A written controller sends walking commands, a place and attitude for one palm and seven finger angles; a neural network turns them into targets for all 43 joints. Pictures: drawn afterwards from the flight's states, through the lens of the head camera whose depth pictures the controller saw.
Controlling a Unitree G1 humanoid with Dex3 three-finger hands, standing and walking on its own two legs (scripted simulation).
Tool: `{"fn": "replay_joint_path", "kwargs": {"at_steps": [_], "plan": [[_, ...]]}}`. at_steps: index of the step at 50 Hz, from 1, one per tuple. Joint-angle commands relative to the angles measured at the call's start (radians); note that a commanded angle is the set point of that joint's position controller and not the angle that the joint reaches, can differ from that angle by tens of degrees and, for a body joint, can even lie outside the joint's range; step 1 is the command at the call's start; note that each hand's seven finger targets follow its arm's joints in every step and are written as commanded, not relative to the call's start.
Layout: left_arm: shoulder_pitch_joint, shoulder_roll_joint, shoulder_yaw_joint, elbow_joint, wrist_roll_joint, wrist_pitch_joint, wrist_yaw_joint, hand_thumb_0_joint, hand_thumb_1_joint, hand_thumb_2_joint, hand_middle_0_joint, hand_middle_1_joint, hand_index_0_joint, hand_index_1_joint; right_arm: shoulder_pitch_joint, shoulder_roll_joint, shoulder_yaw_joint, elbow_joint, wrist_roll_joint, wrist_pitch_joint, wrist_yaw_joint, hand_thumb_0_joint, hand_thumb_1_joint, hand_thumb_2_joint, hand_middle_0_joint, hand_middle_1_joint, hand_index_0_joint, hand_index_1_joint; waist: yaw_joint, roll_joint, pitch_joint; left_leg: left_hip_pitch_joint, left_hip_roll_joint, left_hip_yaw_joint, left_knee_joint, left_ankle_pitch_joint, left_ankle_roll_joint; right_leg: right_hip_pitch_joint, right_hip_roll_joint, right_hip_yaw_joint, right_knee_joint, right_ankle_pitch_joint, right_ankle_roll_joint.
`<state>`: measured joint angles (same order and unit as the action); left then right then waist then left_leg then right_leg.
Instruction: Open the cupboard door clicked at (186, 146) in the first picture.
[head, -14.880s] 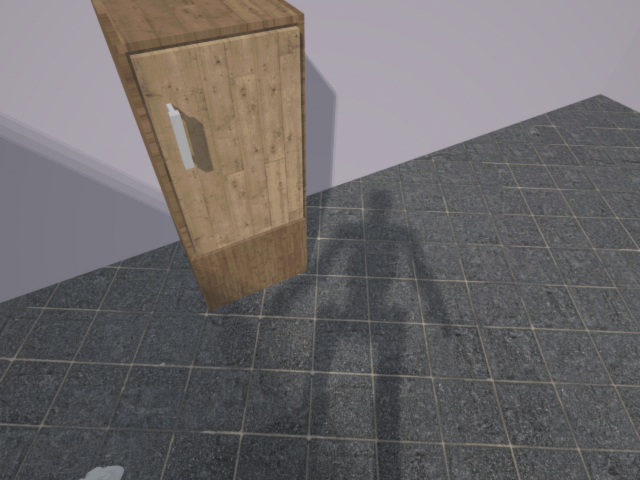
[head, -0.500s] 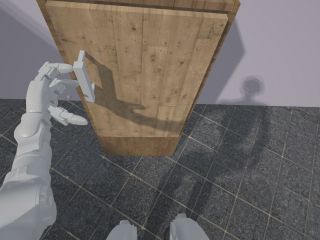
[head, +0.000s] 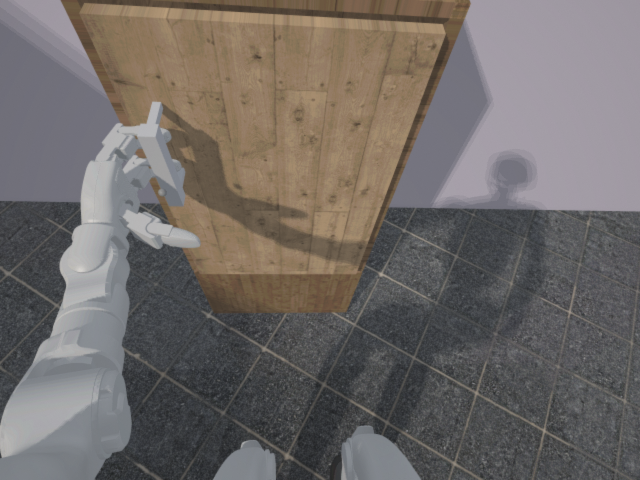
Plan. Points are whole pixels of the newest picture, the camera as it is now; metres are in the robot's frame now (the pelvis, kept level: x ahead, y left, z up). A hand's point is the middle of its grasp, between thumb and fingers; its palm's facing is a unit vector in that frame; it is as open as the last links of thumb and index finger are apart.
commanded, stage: slide the fingers in behind the handle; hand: left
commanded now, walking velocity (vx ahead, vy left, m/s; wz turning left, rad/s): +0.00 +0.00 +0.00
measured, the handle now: (167, 157) +0.51 +0.18 +0.05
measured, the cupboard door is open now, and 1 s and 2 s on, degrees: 0 0 24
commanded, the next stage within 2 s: close the thumb around the handle in 0.56 s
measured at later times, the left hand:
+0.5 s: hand (172, 192) +0.46 +0.17 +0.06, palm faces +0.00 -1.00 -0.01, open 13.9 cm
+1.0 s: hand (177, 192) +0.46 +0.16 +0.05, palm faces -0.01 -1.00 -0.01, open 10.7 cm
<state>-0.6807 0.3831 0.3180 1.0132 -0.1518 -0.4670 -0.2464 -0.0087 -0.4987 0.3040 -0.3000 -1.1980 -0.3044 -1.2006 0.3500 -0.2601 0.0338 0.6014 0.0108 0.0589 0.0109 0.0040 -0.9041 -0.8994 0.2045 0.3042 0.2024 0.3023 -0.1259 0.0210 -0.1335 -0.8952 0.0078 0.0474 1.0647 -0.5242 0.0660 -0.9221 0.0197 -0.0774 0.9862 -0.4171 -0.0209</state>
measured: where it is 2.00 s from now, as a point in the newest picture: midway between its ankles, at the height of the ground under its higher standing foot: outside the picture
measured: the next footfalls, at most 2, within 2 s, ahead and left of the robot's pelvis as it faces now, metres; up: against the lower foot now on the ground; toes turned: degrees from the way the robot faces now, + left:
none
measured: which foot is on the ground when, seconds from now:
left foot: down 0.00-1.00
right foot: down 0.00-1.00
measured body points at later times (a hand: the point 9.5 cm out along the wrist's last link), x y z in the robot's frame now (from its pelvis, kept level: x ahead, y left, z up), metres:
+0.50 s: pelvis +0.00 -0.01 +0.00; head +0.11 +0.01 +0.44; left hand +0.45 +0.22 +0.06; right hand +0.05 -0.26 -0.11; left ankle -0.01 +0.07 -0.67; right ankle +0.03 -0.11 -0.67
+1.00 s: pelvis +0.00 +0.00 +0.00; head +0.11 +0.01 +0.44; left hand +0.45 +0.22 +0.06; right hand +0.05 -0.26 -0.12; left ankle -0.01 +0.07 -0.67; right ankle +0.03 -0.11 -0.67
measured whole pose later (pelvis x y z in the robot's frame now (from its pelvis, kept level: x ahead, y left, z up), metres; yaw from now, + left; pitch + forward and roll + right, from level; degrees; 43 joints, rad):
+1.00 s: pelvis +0.00 +0.00 +0.00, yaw +0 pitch +20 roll -2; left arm -0.68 0.34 0.29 1.00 -0.14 -0.48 -0.20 0.00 -0.01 0.52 -0.34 -1.25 -0.34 -1.25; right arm 0.35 -0.26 0.03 0.60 0.01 0.05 0.02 0.00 -0.90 -0.90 0.20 0.30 0.20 0.30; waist -0.12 0.02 -0.14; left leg -0.89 0.00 0.05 1.06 -0.52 0.06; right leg -0.93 0.02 -0.07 0.99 -0.42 -0.02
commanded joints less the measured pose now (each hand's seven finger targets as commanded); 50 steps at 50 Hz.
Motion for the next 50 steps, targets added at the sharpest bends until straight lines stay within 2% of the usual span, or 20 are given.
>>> {"fn": "replay_joint_path", "kwargs": {"at_steps": [1,3,8,12,13,17,21,24,26,29,31,32,33,35,39,40,42,43,44,50], "plan": [[-0.412,0.2,0.017,-0.205,-0.007,-0.065,0.011,0.0,-0.5,0.3,-0.3,-1.2,-0.3,-1.2,0.109,-0.166,-0.069,-0.066,0.0,-0.021,-0.015,0.0,-0.9,-0.9,0.2,0.3,0.2,0.3,-0.007,0.069,-0.403,0.244,0.008,-0.105,-0.138,0.421,-0.049,0.216,0.013,0.054,-0.075,0.279,-0.009],[-0.421,0.173,-0.007,-0.224,-0.001,-0.074,0.021,0.0,-0.5,0.3,-0.3,-1.2,-0.3,-1.2,0.11,-0.16,-0.07,-0.064,-0.002,-0.024,-0.012,0.0,-0.9,-0.9,0.2,0.3,0.2,0.3,-0.01,0.092,-0.433,0.279,0.009,-0.11,-0.139,0.447,-0.056,0.21,0.013,0.051,-0.072,0.285,-0.009],[-0.412,0.151,-0.01,-0.208,0.005,-0.078,0.049,0.0,-0.5,0.3,-0.3,-1.2,-0.3,-1.2,0.116,-0.161,-0.073,-0.058,-0.007,-0.025,-0.006,0.0,-0.9,-0.9,0.2,0.3,0.2,0.3,-0.013,0.065,-0.433,0.273,0.009,-0.109,-0.132,0.463,-0.055,0.207,0.014,0.05,-0.068,0.296,-0.006],[-0.382,0.225,0.045,-0.208,0.022,-0.079,0.064,0.0,-0.5,0.3,-0.3,-1.2,-0.3,-1.2,0.121,-0.162,-0.071,-0.065,-0.008,-0.02,-0.006,0.0,-0.9,-0.9,0.2,0.3,0.2,0.3,0.007,0.058,-0.446,0.246,0.005,-0.098,-0.134,0.473,-0.052,0.258,0.013,0.06,-0.063,0.331,-0.006],[-0.376,0.196,0.027,-0.216,0.018,-0.078,0.064,0.0,-0.5,0.3,-0.3,-1.2,-0.3,-1.2,0.113,-0.156,-0.069,-0.073,-0.007,-0.02,-0.005,0.0,-0.9,-0.9,0.2,0.3,0.2,0.3,0.003,0.043,-0.447,0.232,0.002,-0.09,-0.133,0.46,-0.047,0.275,0.012,0.064,-0.069,0.339,-0.003],[-0.373,0.223,0.046,-0.213,0.015,-0.079,0.056,0.0,-0.5,0.3,-0.3,-1.2,-0.3,-1.2,0.113,-0.157,-0.066,-0.076,-0.005,-0.019,-0.009,0.0,-0.9,-0.9,0.2,0.3,0.2,0.3,0.003,0.042,-0.429,0.206,0.001,-0.084,-0.139,0.434,-0.043,0.296,0.013,0.07,-0.074,0.341,-0.004],[-0.364,0.146,-0.013,-0.244,-0.003,-0.082,0.033,0.0,-0.5,0.3,-0.3,-1.2,-0.3,-1.2,0.109,-0.152,-0.071,-0.08,-0.001,-0.024,-0.006,0.0,-0.9,-0.9,0.2,0.3,0.2,0.3,-0.006,0.071,-0.44,0.266,0.005,-0.091,-0.139,0.476,-0.048,0.265,0.016,0.062,-0.078,0.343,-0.007],[-0.341,0.163,0.005,-0.218,-0.012,-0.07,0.027,0.0,-0.5,0.3,-0.3,-1.2,-0.3,-1.2,0.111,-0.156,-0.073,-0.068,0.002,-0.02,-0.007,0.0,-0.9,-0.9,0.2,0.3,0.2,0.3,-0.004,0.032,-0.413,0.235,0.004,-0.084,-0.141,0.446,-0.046,0.278,0.016,0.065,-0.089,0.339,-0.003],[-0.358,0.183,0.012,-0.219,-0.008,-0.07,0.025,0.0,-0.5,0.3,-0.3,-1.2,-0.3,-1.2,0.11,-0.16,-0.072,-0.065,0.003,-0.02,-0.011,0.0,-0.9,-0.9,0.2,0.3,0.2,0.3,-0.003,0.054,-0.393,0.228,0.003,-0.088,-0.144,0.435,-0.045,0.265,0.013,0.064,-0.084,0.328,-0.008],[-0.405,0.158,-0.012,-0.207,-0.004,-0.077,0.029,0.0,-0.5,0.3,-0.3,-1.2,-0.3,-1.2,0.102,-0.156,-0.071,-0.059,0.003,-0.024,-0.012,0.0,-0.9,-0.9,0.2,0.3,0.2,0.3,-0.016,0.05,-0.372,0.23,0.003,-0.093,-0.145,0.394,-0.046,0.23,0.012,0.061,-0.089,0.285,-0.005],[-0.425,0.142,-0.027,-0.233,-0.007,-0.088,0.028,0.0,-0.5,0.3,-0.3,-1.2,-0.3,-1.2,0.1,-0.155,-0.071,-0.062,0.0,-0.03,-0.012,0.0,-0.9,-0.9,0.2,0.3,0.2,0.3,-0.014,0.088,-0.408,0.26,0.001,-0.096,-0.138,0.407,-0.048,0.221,0.013,0.061,-0.082,0.284,-0.01],[-0.414,0.177,0.003,-0.204,-0.001,-0.088,0.033,0.0,-0.5,0.3,-0.3,-1.2,-0.3,-1.2,0.107,-0.163,-0.072,-0.051,-0.001,-0.028,-0.013,0.0,-0.9,-0.9,0.2,0.3,0.2,0.3,-0.012,0.059,-0.409,0.261,0.005,-0.105,-0.138,0.411,-0.051,0.214,0.014,0.057,-0.078,0.278,-0.009],[-0.433,0.167,-0.008,-0.214,-0.002,-0.091,0.034,0.0,-0.5,0.3,-0.3,-1.2,-0.3,-1.2,0.105,-0.161,-0.071,-0.054,-0.002,-0.029,-0.013,0.0,-0.9,-0.9,0.2,0.3,0.2,0.3,-0.015,0.068,-0.418,0.257,0.002,-0.103,-0.136,0.411,-0.05,0.22,0.013,0.06,-0.076,0.282,-0.007],[-0.391,0.183,0.014,-0.195,0.002,-0.088,0.038,0.0,-0.388,0.348,-0.308,-1.212,-0.308,-1.212,0.103,-0.161,-0.071,-0.057,-0.003,-0.029,-0.012,0.0,-0.9,-0.9,0.2,0.3,0.2,0.3,0.002,0.077,-0.42,0.253,0.0,-0.1,-0.137,0.425,-0.053,0.234,0.012,0.059,-0.075,0.291,-0.01],[-0.383,0.179,0.011,-0.175,0.003,-0.078,0.037,0.0,-0.164,0.444,-0.324,-1.236,-0.324,-1.236,0.1,-0.16,-0.068,-0.065,-0.001,-0.023,-0.011,0.0,-0.9,-0.9,0.2,0.3,0.2,0.3,-0.002,0.039,-0.404,0.224,0.0,-0.097,-0.139,0.408,-0.049,0.243,0.014,0.059,-0.076,0.289,-0.006],[-0.404,0.172,0.0,-0.183,0.004,-0.079,0.037,0.0,-0.108,0.468,-0.328,-1.242,-0.328,-1.242,0.096,-0.161,-0.068,-0.067,0.0,-0.024,-0.011,0.0,-0.9,-0.9,0.2,0.3,0.2,0.3,-0.01,0.042,-0.389,0.22,0.001,-0.098,-0.142,0.391,-0.048,0.233,0.012,0.058,-0.079,0.277,-0.006],[-0.396,0.169,-0.001,-0.207,0.007,-0.086,0.038,0.0,0.004,0.516,-0.336,-1.254,-0.336,-1.254,0.101,-0.161,-0.07,-0.071,-0.001,-0.025,-0.011,0.0,-0.9,-0.9,0.2,0.3,0.2,0.3,0.001,0.077,-0.432,0.265,0.004,-0.105,-0.141,0.435,-0.054,0.223,0.014,0.055,-0.069,0.285,-0.009],[-0.407,0.144,-0.02,-0.208,0.003,-0.085,0.039,0.0,0.06,0.54,-0.34,-1.26,-0.34,-1.26,0.097,-0.158,-0.07,-0.068,-0.001,-0.025,-0.009,0.0,-0.9,-0.9,0.2,0.3,0.2,0.3,-0.009,0.076,-0.419,0.274,0.006,-0.104,-0.138,0.436,-0.055,0.207,0.014,0.052,-0.073,0.285,-0.008],[-0.414,0.168,0.0,-0.22,0.001,-0.087,0.043,0.0,0.116,0.564,-0.344,-1.266,-0.344,-1.266,0.103,-0.162,-0.072,-0.064,-0.003,-0.025,-0.01,0.0,-0.9,-0.9,0.2,0.3,0.2,0.3,-0.005,0.068,-0.433,0.272,0.007,-0.107,-0.137,0.441,-0.055,0.218,0.015,0.053,-0.071,0.287,-0.008],[-0.368,0.145,-0.013,-0.232,0.002,-0.077,0.055,0.0,0.452,0.708,-0.368,-1.302,-0.368,-1.302,0.104,-0.16,-0.075,-0.064,-0.001,-0.021,-0.004,0.0,-0.9,-0.9,0.2,0.3,0.2,0.3,0.0,0.057,-0.42,0.284,0.011,-0.11,-0.142,0.48,-0.062,0.215,0.016,0.047,-0.074,0.302,-0.007]]}}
